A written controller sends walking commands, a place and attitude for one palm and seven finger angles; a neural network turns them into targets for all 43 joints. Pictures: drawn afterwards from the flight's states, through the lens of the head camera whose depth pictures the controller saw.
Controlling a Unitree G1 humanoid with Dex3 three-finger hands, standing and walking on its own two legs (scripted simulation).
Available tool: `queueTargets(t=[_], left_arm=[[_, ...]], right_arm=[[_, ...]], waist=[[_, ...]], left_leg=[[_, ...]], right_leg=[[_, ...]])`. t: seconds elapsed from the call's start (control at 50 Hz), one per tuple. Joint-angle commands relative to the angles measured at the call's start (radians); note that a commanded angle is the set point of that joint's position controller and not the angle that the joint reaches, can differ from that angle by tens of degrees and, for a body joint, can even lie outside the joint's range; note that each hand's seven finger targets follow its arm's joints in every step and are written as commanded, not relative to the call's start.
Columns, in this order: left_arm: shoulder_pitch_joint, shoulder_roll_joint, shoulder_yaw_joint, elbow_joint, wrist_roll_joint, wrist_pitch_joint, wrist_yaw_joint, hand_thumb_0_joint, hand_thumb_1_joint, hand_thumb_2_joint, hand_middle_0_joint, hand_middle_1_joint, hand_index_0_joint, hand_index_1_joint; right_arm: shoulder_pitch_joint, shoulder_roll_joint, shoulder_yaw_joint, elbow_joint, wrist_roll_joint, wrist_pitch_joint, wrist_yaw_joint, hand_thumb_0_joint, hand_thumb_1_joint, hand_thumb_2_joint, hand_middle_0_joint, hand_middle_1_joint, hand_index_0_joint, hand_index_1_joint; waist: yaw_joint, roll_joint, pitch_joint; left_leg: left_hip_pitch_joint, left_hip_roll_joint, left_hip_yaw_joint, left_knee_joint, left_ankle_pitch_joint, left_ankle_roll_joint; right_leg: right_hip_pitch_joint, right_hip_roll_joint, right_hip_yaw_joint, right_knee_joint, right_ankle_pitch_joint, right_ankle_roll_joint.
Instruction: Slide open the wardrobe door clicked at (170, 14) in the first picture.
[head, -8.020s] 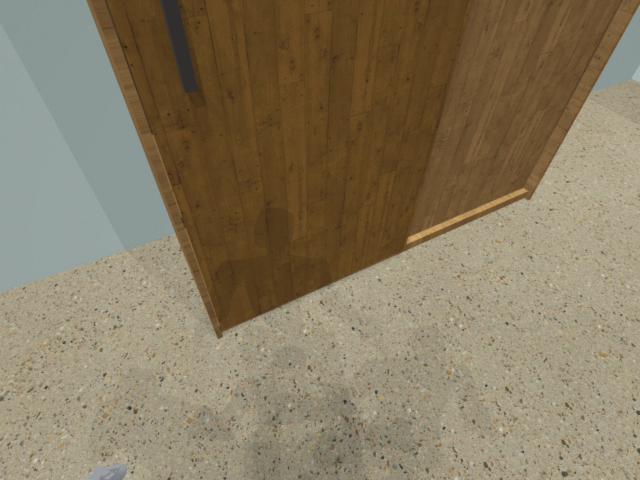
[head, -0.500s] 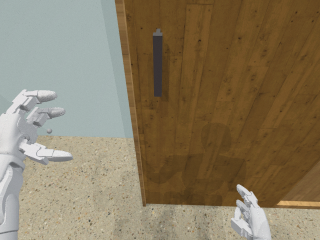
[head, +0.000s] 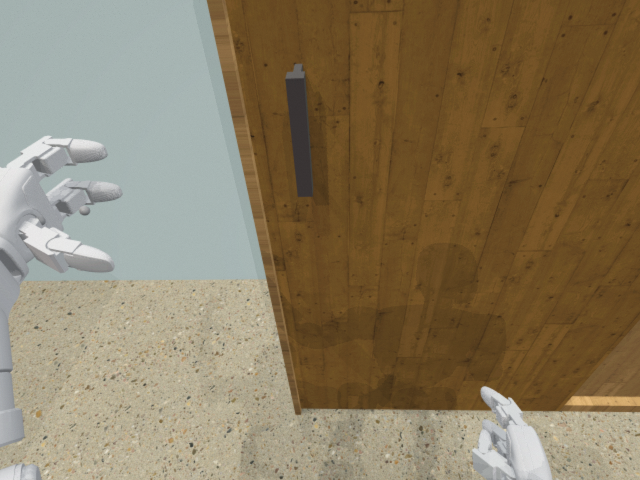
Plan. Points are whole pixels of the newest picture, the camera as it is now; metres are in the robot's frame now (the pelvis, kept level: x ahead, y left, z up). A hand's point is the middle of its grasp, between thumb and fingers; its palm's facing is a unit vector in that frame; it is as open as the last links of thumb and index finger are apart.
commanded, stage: raise the hand with hooked fingers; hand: left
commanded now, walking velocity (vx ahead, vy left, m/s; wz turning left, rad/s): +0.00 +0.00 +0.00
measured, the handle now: (302, 133) +0.50 +0.08 +0.22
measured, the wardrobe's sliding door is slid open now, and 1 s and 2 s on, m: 0.00 0.00 0.00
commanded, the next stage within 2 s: move the hooked fingers beside the handle in 0.34 s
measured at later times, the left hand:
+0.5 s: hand (110, 211) +0.30 +0.25 +0.24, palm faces +0.14 -0.99 -0.08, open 14.0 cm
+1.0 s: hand (155, 198) +0.33 +0.22 +0.23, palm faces +0.13 -0.99 -0.04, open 14.0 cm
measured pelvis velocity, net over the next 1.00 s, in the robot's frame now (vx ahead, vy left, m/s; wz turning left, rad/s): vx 0.01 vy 0.00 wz -0.01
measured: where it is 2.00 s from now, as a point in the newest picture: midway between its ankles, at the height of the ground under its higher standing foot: outside the picture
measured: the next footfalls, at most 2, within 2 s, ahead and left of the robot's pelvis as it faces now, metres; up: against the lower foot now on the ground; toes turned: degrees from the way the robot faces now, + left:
none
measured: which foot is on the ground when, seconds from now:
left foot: down 0.00-1.00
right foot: down 0.00-1.00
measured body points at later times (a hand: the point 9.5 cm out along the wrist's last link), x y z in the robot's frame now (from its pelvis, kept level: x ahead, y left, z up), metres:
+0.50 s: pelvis +0.01 -0.02 +0.00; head -0.02 -0.05 +0.45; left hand +0.28 +0.31 +0.24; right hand +0.22 -0.23 -0.06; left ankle +0.00 +0.12 -0.74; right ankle -0.01 -0.12 -0.74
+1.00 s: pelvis +0.01 +0.00 +0.00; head -0.02 -0.03 +0.45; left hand +0.32 +0.27 +0.24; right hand +0.22 -0.21 -0.07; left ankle +0.00 +0.12 -0.74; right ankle -0.01 -0.12 -0.74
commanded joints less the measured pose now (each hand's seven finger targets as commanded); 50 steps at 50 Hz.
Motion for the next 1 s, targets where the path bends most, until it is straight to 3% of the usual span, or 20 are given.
queueTargets(t=[0.0, 0.06, 0.14, 0.18, 0.24, 0.26, 0.34, 0.42, 0.46, 0.54, 0.56, 0.6, 0.66, 0.72, 0.76, 0.78, 0.82, 0.86, 0.92, 0.98], left_arm=[[-0.251, 0.289, 0.154, -0.331, -0.049, -0.121, 0.002, 0.0, -0.5, 0.3, -0.3, -1.2, -0.3, -1.2], [-0.25, 0.345, 0.229, -0.373, -0.056, -0.17, 0.042, 0.0, -0.5, 0.3, -0.3, -1.2, -0.3, -1.2], [-0.292, 0.256, 0.151, -0.285, -0.034, -0.151, 0.07, 0.0, -0.5, 0.3, -0.3, -1.2, -0.3, -1.2], [-0.305, 0.228, 0.104, -0.229, -0.027, -0.12, 0.06, 0.0, -0.5, 0.3, -0.3, -1.2, -0.3, -1.2], [-0.304, 0.196, 0.04, -0.176, -0.018, -0.081, 0.032, 0.0, -0.5, 0.3, -0.3, -1.2, -0.3, -1.2], [-0.273, 0.197, 0.044, -0.165, -0.024, -0.078, 0.019, 0.0, -0.5, 0.3, -0.3, -1.2, -0.3, -1.2], [-0.286, 0.261, 0.114, -0.26, -0.035, -0.111, 0.004, 0.0, -0.5, 0.3, -0.3, -1.2, -0.3, -1.2], [-0.261, 0.285, 0.174, -0.277, -0.054, -0.149, 0.024, 0.0, -0.5, 0.3, -0.3, -1.2, -0.3, -1.2], [-0.259, 0.263, 0.154, -0.259, -0.052, -0.147, 0.036, 0.0, -0.5, 0.3, -0.3, -1.2, -0.3, -1.2], [-0.342, 0.16, 0.03, -0.216, -0.029, -0.108, 0.053, 0.0, -0.5, 0.3, -0.3, -1.2, -0.3, -1.2], [-0.342, 0.162, 0.018, -0.226, -0.021, -0.103, 0.053, 0.0, -0.5, 0.3, -0.3, -1.2, -0.3, -1.2], [-0.371, 0.136, -0.017, -0.265, -0.014, -0.094, 0.056, 0.0, -0.5, 0.3, -0.3, -1.2, -0.3, -1.2], [-0.356, 0.171, 0.024, -0.286, -0.015, -0.108, 0.071, 0.0, -0.5, 0.3, -0.3, -1.2, -0.3, -1.2], [-0.362, 0.154, 0.043, -0.344, -0.021, -0.128, 0.097, 0.0, -0.5, 0.3, -0.3, -1.2, -0.3, -1.2], [-0.323, 0.151, 0.054, -0.341, -0.02, -0.125, 0.121, 0.0, -0.5, 0.3, -0.3, -1.2, -0.3, -1.2], [-0.349, 0.12, 0.027, -0.342, -0.016, -0.117, 0.129, 0.0, -0.5, 0.3, -0.3, -1.2, -0.3, -1.2], [-0.35, 0.086, -0.003, -0.303, -0.007, -0.09, 0.149, 0.0, -0.5, 0.3, -0.3, -1.2, -0.3, -1.2], [-0.329, 0.073, -0.017, -0.251, 0.001, -0.06, 0.165, 0.0, -0.5, 0.3, -0.3, -1.2, -0.3, -1.2], [-0.398, 0.039, -0.073, -0.267, 0.016, -0.033, 0.179, 0.0, -0.5, 0.3, -0.3, -1.2, -0.3, -1.2], [-0.49, 0.018, -0.109, -0.334, 0.026, -0.055, 0.195, 0.0, -0.5, 0.3, -0.3, -1.2, -0.3, -1.2]], right_arm=[[-0.2, -0.093, -0.045, -0.21, -0.011, -0.07, 0.0, 0.0, -0.9, -0.9, 0.2, 0.3, 0.2, 0.3], [-0.19, -0.086, -0.047, -0.2, -0.02, -0.079, 0.0, 0.0, -0.9, -0.9, 0.2, 0.3, 0.2, 0.3], [-0.178, -0.084, -0.05, -0.174, -0.011, -0.088, -0.012, 0.0, -0.9, -0.9, 0.2, 0.3, 0.2, 0.3], [-0.175, -0.091, -0.049, -0.162, -0.007, -0.087, -0.013, 0.0, -0.9, -0.9, 0.2, 0.3, 0.2, 0.3], [-0.17, -0.096, -0.05, -0.167, -0.001, -0.084, -0.022, 0.0, -0.9, -0.9, 0.2, 0.3, 0.2, 0.3], [-0.167, -0.1, -0.053, -0.167, -0.002, -0.081, -0.019, 0.0, -0.9, -0.9, 0.2, 0.3, 0.2, 0.3], [-0.191, -0.092, -0.053, -0.191, -0.005, -0.078, -0.018, 0.0, -0.9, -0.9, 0.2, 0.3, 0.2, 0.3], [-0.194, -0.082, -0.048, -0.189, -0.009, -0.075, -0.013, 0.0, -0.9, -0.9, 0.2, 0.3, 0.2, 0.3], [-0.189, -0.081, -0.051, -0.183, -0.009, -0.077, -0.009, 0.0, -0.9, -0.9, 0.2, 0.3, 0.2, 0.3], [-0.187, -0.08, -0.048, -0.174, -0.002, -0.079, -0.016, 0.0, -0.9, -0.9, 0.2, 0.3, 0.2, 0.3], [-0.184, -0.082, -0.051, -0.173, -0.002, -0.078, -0.015, 0.0, -0.9, -0.9, 0.2, 0.3, 0.2, 0.3], [-0.187, -0.079, -0.05, -0.182, -0.002, -0.075, -0.018, 0.0, -0.9, -0.9, 0.2, 0.3, 0.2, 0.3], [-0.189, -0.079, -0.052, -0.178, -0.01, -0.072, -0.017, 0.0, -0.9, -0.9, 0.2, 0.3, 0.2, 0.3], [-0.201, -0.07, -0.048, -0.186, -0.015, -0.07, -0.014, 0.0, -0.9, -0.9, 0.2, 0.3, 0.2, 0.3], [-0.201, -0.067, -0.048, -0.181, -0.018, -0.065, -0.006, 0.0, -0.9, -0.9, 0.2, 0.3, 0.2, 0.3], [-0.208, -0.065, -0.046, -0.178, -0.016, -0.061, -0.006, 0.0, -0.9, -0.9, 0.2, 0.3, 0.2, 0.3], [-0.206, -0.067, -0.046, -0.172, -0.014, -0.052, -0.005, 0.0, -0.9, -0.9, 0.2, 0.3, 0.2, 0.3], [-0.205, -0.069, -0.048, -0.165, -0.014, -0.044, -0.003, 0.0, -0.9, -0.9, 0.2, 0.3, 0.2, 0.3], [-0.21, -0.072, -0.049, -0.167, -0.011, -0.029, -0.006, 0.0, -0.9, -0.9, 0.2, 0.3, 0.2, 0.3], [-0.214, -0.065, -0.048, -0.17, -0.017, -0.027, -0.007, 0.0, -0.9, -0.9, 0.2, 0.3, 0.2, 0.3]], waist=[[0.027, -0.019, -0.245], [0.039, -0.012, -0.239], [0.009, 0.081, -0.153], [0.0, 0.061, -0.11], [-0.013, 0.005, -0.121], [-0.008, -0.065, -0.121], [0.005, -0.035, -0.22], [0.016, -0.04, -0.219], [0.019, -0.05, -0.189], [-0.01, 0.046, -0.137], [-0.008, 0.001, -0.133], [-0.013, 0.016, -0.166], [0.0, -0.04, -0.192], [0.01, -0.004, -0.252], [0.024, -0.032, -0.242], [0.014, 0.004, -0.241], [0.007, 0.002, -0.201], [0.01, -0.061, -0.159], [-0.009, -0.024, -0.167], [-0.018, -0.01, -0.202]], left_leg=[[0.119, -0.024, -0.062, -0.036, 0.217, 0.023], [0.113, -0.022, -0.053, -0.03, 0.237, 0.024], [0.104, -0.024, -0.035, -0.036, 0.194, 0.022], [0.088, -0.022, -0.036, -0.033, 0.181, 0.025], [0.087, -0.023, -0.04, -0.021, 0.17, 0.031], [0.08, -0.016, -0.044, -0.014, 0.181, 0.032], [0.113, -0.028, -0.04, 0.003, 0.22, 0.035], [0.101, -0.026, -0.037, 0.001, 0.235, 0.032], [0.096, -0.02, -0.038, 0.0, 0.238, 0.03], [0.105, -0.024, -0.039, -0.011, 0.198, 0.027], [0.104, -0.018, -0.042, -0.009, 0.214, 0.029], [0.118, -0.024, -0.044, -0.01, 0.213, 0.031], [0.124, -0.018, -0.052, -0.009, 0.235, 0.031], [0.14, -0.024, -0.049, -0.012, 0.265, 0.025], [0.127, -0.02, -0.05, -0.015, 0.291, 0.022], [0.132, -0.021, -0.042, -0.017, 0.29, 0.021], [0.113, -0.018, -0.044, -0.025, 0.269, 0.016], [0.092, -0.014, -0.049, -0.029, 0.244, 0.02], [0.098, -0.017, -0.047, -0.031, 0.22, 0.021], [0.129, -0.015, -0.055, -0.032, 0.23, 0.022]], right_leg=[[0.017, 0.034, 0.04, -0.048, 0.21, -0.022], [0.034, 0.038, 0.045, -0.056, 0.233, -0.018], [-0.026, 0.031, 0.047, -0.06, 0.205, -0.015], [-0.04, 0.025, 0.058, -0.072, 0.207, -0.013], [-0.053, 0.024, 0.06, -0.066, 0.21, -0.004], [-0.036, 0.022, 0.07, -0.069, 0.233, 0.0], [0.001, 0.02, 0.068, -0.04, 0.292, 0.002], [0.019, 0.023, 0.062, -0.035, 0.314, 0.002], [0.004, 0.025, 0.061, -0.042, 0.307, 0.002], [-0.063, 0.024, 0.053, -0.042, 0.248, -0.006], [-0.05, 0.024, 0.056, -0.048, 0.262, -0.006], [-0.05, 0.024, 0.049, -0.038, 0.258, -0.007], [-0.023, 0.028, 0.05, -0.038, 0.275, -0.009], [0.008, 0.025, 0.042, -0.017, 0.304, -0.013], [0.022, 0.029, 0.038, -0.016, 0.321, -0.015], [0.014, 0.026, 0.041, -0.015, 0.325, -0.015], [-0.008, 0.027, 0.034, -0.018, 0.296, -0.015], [-0.025, 0.032, 0.035, -0.033, 0.264, -0.013], [-0.04, 0.028, 0.038, -0.031, 0.234, -0.013], [-0.032, 0.028, 0.043, -0.034, 0.232, -0.018]])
